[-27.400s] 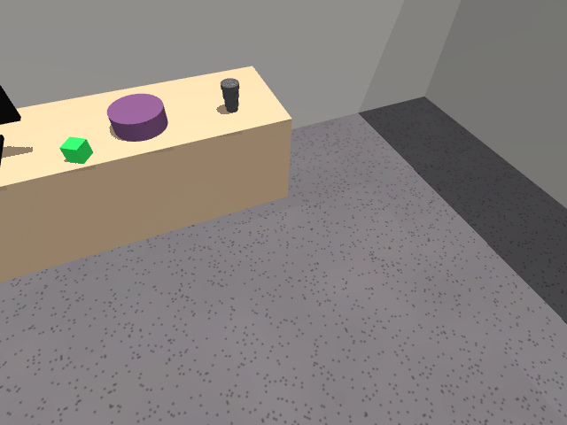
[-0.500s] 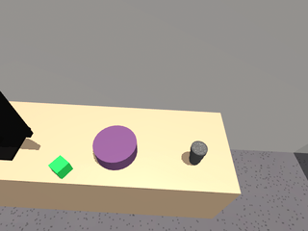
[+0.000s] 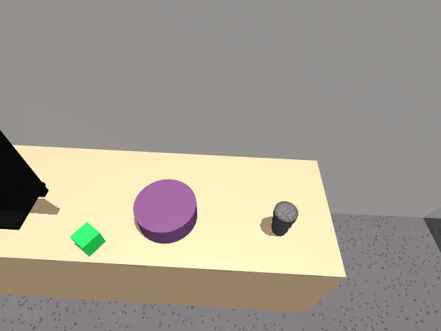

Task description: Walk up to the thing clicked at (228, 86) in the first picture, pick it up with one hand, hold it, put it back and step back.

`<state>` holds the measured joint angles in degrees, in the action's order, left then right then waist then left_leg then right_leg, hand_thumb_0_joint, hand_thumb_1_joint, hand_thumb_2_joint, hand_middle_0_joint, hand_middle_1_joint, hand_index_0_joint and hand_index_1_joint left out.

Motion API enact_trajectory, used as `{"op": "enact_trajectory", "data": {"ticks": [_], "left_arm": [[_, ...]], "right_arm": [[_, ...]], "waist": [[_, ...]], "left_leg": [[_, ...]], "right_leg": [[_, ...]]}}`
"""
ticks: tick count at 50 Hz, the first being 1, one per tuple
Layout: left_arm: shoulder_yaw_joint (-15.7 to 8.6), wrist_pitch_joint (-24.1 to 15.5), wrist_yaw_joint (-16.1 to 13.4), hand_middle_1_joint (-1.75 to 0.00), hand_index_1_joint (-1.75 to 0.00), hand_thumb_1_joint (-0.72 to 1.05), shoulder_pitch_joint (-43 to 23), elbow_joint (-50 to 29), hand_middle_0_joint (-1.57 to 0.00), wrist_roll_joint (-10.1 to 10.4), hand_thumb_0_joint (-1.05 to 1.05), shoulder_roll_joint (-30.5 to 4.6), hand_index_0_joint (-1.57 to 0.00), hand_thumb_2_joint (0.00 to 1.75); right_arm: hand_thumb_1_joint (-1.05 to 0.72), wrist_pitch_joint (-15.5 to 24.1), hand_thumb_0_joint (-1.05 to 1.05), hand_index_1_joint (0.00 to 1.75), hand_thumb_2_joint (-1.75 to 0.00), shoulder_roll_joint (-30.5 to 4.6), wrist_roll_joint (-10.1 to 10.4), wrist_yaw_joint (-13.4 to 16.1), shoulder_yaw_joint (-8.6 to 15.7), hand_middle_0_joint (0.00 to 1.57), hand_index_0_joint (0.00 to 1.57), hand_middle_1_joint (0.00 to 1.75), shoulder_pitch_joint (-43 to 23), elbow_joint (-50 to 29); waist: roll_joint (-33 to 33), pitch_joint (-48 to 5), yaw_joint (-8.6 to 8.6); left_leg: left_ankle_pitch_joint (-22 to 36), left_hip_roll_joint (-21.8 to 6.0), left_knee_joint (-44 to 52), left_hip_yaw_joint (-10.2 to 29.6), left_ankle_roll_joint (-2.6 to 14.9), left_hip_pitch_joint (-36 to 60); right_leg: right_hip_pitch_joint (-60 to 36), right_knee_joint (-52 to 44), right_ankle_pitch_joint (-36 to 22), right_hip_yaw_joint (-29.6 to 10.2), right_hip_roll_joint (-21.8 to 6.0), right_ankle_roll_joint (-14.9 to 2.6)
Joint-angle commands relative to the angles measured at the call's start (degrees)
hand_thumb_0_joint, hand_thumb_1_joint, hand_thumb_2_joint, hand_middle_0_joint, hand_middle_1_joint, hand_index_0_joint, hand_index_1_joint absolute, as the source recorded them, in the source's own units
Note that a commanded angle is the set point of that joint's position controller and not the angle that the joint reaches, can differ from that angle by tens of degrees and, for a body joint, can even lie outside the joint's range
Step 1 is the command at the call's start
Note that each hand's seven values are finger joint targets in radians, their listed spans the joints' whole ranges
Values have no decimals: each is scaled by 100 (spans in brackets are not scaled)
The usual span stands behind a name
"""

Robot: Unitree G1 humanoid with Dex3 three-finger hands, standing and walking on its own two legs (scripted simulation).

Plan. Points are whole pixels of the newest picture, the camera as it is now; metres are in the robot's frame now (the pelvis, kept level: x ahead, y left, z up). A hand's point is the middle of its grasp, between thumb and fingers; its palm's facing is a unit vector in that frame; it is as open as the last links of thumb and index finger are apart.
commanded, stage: stand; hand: right
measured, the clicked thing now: (282, 220) +0.47 -0.19 -0.27
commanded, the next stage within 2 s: step back in 0.04 s
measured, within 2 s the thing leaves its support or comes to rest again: neither
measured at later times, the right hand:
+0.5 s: hand out of the picture -0.03 -0.22 -0.15, palm faces -0.05 +0.90 -0.44, open 7.4 cm
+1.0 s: hand out of the picture -0.07 -0.22 -0.17, palm faces -0.01 +0.92 -0.40, open 7.4 cm
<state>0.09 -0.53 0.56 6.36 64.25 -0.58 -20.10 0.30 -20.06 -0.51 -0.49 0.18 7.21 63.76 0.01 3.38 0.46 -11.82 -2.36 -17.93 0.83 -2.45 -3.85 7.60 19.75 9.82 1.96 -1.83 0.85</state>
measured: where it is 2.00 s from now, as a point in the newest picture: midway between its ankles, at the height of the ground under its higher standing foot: outside the picture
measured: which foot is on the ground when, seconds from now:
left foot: down 0.00-0.78, up 0.80-1.00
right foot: down 0.00-0.34, up 0.36-0.72, down 0.74-1.00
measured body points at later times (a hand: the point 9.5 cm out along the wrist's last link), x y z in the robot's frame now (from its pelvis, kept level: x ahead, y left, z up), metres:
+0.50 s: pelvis -0.07 +0.06 -0.02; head +0.01 +0.09 +0.42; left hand +0.07 +0.37 -0.16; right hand -0.02 -0.26 -0.12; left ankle -0.07 +0.15 -0.75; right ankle -0.08 -0.09 -0.67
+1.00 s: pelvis -0.17 +0.06 -0.02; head -0.11 +0.04 +0.43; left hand -0.04 +0.36 -0.12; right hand -0.07 -0.27 -0.14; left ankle -0.20 +0.19 -0.69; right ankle -0.14 -0.07 -0.75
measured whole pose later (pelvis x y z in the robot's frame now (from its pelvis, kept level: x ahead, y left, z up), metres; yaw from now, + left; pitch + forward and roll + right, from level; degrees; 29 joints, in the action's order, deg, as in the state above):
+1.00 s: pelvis -0.17 +0.06 -0.02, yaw -2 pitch -1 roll +1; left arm -3.4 2.1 -0.5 7.5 45.0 -1.8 -19.7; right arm -2.1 -23.7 0.4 1.3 2.3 8.2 49.5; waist 1.0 9.5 1.5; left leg -30.1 4.8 -57.7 6.1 -1.0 -21.9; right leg 18.0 34.4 14.9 -1.5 -0.2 -0.9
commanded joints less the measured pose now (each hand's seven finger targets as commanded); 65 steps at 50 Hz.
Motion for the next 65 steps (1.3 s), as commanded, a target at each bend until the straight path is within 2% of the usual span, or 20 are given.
{"op": "enact_trajectory", "data": {"ticks": [1, 5, 9, 15, 16, 17, 18, 22, 32, 36, 37, 39, 40, 43, 48, 54, 56, 57, 59, 65], "left_arm": [[-247, -123, -87, -30, -30, 90, -175, -355, -20, -3, 0, -1248, -20, 90], [-633, 3, -163, -30, -30, 90, -135, -734, -20, 110, 0, -1606, -20, 90], [-711, 102, -178, -30, -30, 90, -578, -1226, -20, -64, 0, -1758, -20, 90], [-626, 255, -188, -30, -30, 90, -970, -1666, -20, -63, 0, -1577, -20, 90], [-571, 332, -179, -30, -30, 90, -778, -1715, -20, -3, 0, -1304, -20, 90], [-511, 380, -205, -30, -30, 90, -504, -1764, -20, 55, 0, -906, -20, 90], [-604, 412, -281, -30, -30, 90, -463, -1718, -20, 3, 0, -1178, -20, 90], [-625, 393, -308, -30, -30, 90, -10, -1502, -20, 51, 0, -1306, -20, 90], [-663, 261, -177, -30, -30, 90, 47, -1894, -20, -27, 0, -1118, -20, 90], [-726, 177, -148, -30, -30, 90, 702, -1640, -20, -94, 0, -1054, -20, 90], [-781, 127, -155, -30, -30, 90, 697, -1682, -20, -154, 0, -1299, -20, 90], [-916, 122, -130, -30, -30, 90, 305, -1948, -20, -120, 0, -2043, -20, 90], [-912, 93, -124, -30, -30, 90, 210, -2081, -20, -142, 0, -1919, -20, 90], [-806, 124, -193, -30, -30, 90, -188, -2220, -20, -68, 0, -1430, -20, 90], [-775, 155, -234, -30, -30, 90, 343, -2369, -20, -148, 0, -1350, -20, 90], [-694, 320, -152, -30, -30, 90, 46, -2612, -20, -34, 0, -1357, -20, 90], [-742, 337, -223, -30, -30, 90, -193, -2676, -20, -10, 0, -1282, -20, 90], [-815, 352, -261, -30, -30, 90, -233, -2533, -20, -95, 0, -1405, -20, 90], [-799, 359, -248, -30, -30, 90, 209, -2311, -20, 13, 0, -1289, -20, 90], [-830, 345, -159, -30, -30, 90, 547, -2222, -20, -64, 0, -1257, -20, 90]], "right_arm": [[-90, 96, 0, 30, -90, -1231, -22, 96, 234, 20, 20, 30, -138, -331], [-90, -83, 0, 30, -90, -1347, 119, 72, 382, 20, 20, 30, -91, -633], [-90, -286, 0, 30, -90, -1234, 70, 39, 488, 20, 20, 30, 226, -859], [-90, -209, 0, 30, -90, -1310, -28, 51, 614, 20, 20, 30, 910, -952], [-90, -157, 0, 30, -90, -1455, -152, 77, 664, 20, 20, 30, 831, -1004], [-90, -97, 0, 30, -90, -2017, -280, 85, 772, 20, 20, 30, 555, -1141], [-90, -84, 0, 30, -90, -2421, -178, 75, 833, 20, 20, 30, 358, -1309], [-90, -50, 0, 30, -90, -1631, -176, 237, 650, 20, 20, 30, -299, -1550], [-90, -99, 0, 30, -90, -1579, -57, 306, 648, 20, 20, 30, 369, -1735], [-90, -184, 0, 30, -90, -1640, -3, 232, 626, 20, 20, 30, -104, -1859], [-90, -184, 0, 30, -90, -1495, 47, 217, 569, 20, 20, 30, -90, -1864], [-90, -224, 0, 30, -90, -1249, 110, 244, 544, 20, 20, 30, -336, -1912], [-90, -245, 0, 30, -90, -1372, 64, 250, 574, 20, 20, 30, -205, -1848], [-90, -181, 0, 30, -90, -1310, 133, 266, 479, 20, 20, 30, 210, -1691], [-90, -112, 0, 30, -90, -1240, 31, 279, 459, 20, 20, 30, 149, -1885], [-90, -6, 0, 30, -90, -1350, -130, 197, 631, 20, 20, 30, 829, -1666], [-90, -13, 0, 30, -90, -2435, -179, 131, 842, 20, 20, 30, 485, -1865], [-90, 6, 0, 30, -90, -2351, -171, 152, 843, 20, 20, 30, 275, -1884], [-90, 29, 0, 30, -90, -1733, -190, 213, 630, 20, 20, 30, -252, -1955], [-90, 33, 0, 30, -90, -1539, -98, 282, 665, 20, 20, 30, 220, -1993]], "waist": [[-4, -485, -41], [-267, -543, -59], [-1115, -641, -90], [-806, -619, -390], [104, -463, -286], [1520, -425, -46], [1276, -658, -191], [841, -740, 188], [729, -825, -252], [599, -861, 95], [139, -842, 75], [-1608, -276, 263], [-1182, -73, 186], [-736, -231, -92], [-948, -562, 295], [-551, -742, -121], [1497, -596, -344], [1125, -425, -316], [425, -311, 140], [737, -510, -68]], "left_leg": [[863, -534, 216, 299, 283, -145], [1803, -193, -1408, 52, 473, -547], [-1931, 366, -3512, 129, 513, -982], [-212, 188, -1264, 15, 436, -1002], [914, -252, -388, 708, 390, -975], [2563, -1331, -51, 2359, 597, -511], [3039, -1705, -184, 2698, 1145, -894], [3175, -1138, -878, 1359, 1337, 24], [3141, -1252, -1217, 1139, 1537, 604], [1796, -1083, -1612, 928, 1184, -591], [1111, -771, -1850, 750, 873, -1227], [-2334, 762, -4005, 217, 313, -1936], [-2536, 712, -4833, 731, 271, -1957], [-1799, 910, -5070, 841, 222, -2311], [-1950, 641, -3752, 459, 104, -2505], [256, 218, -545, 211, 376, -656], [1275, -2065, 72, 3023, 1746, -1183], [1022, -2259, 137, 3338, 2050, -1611], [1759, -1397, -342, 1778, 1489, -1117], [2363, -1292, -755, 1213, 1649, 46]], "right_leg": [[-250, -293, -887, -496, -616, -198], [-24, 315, -2524, -707, -854, -651], [766, 94, -2003, -1613, -1939, -1586], [776, 1466, -1352, -916, -1212, -880], [1029, 2284, -422, -633, -602, -631], [2088, 3172, 2238, -524, 572, -338], [1840, 3877, 2915, -1279, 808, -233], [2466, 5006, 1903, -1456, 782, -185], [1662, 2652, 1768, -718, 424, 3], [202, 569, 241, -329, 298, -258], [-151, 520, -392, -965, -79, -402], [885, -130, -1360, -3293, -1993, -1910], [1172, -91, -1572, -3345, -2068, -1982], [565, 504, -2378, -1657, -1071, -1334], [-603, 906, -2775, -1538, -1139, -1436], [720, 1773, -887, -1277, -702, -741], [1834, 3909, 2747, -803, 774, -208], [1704, 4901, 2775, -1436, 809, -198], [2184, 5430, 2163, -1630, 843, -215], [2361, 4989, 1872, -1297, 711, 173]]}}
